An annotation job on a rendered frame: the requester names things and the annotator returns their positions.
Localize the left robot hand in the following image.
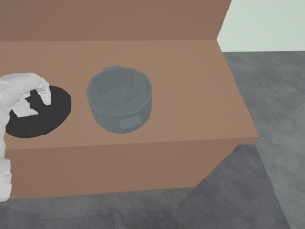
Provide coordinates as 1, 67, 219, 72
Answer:
0, 72, 51, 118

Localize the knob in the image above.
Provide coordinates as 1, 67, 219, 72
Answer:
24, 94, 45, 111

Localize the lid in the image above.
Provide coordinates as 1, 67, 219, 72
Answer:
5, 85, 72, 138

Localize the pot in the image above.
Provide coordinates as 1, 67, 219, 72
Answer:
85, 65, 153, 134

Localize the left robot upper arm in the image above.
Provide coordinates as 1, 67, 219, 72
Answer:
0, 157, 12, 202

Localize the table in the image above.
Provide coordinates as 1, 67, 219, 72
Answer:
0, 0, 259, 200

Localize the left robot forearm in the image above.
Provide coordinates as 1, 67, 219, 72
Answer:
0, 79, 21, 158

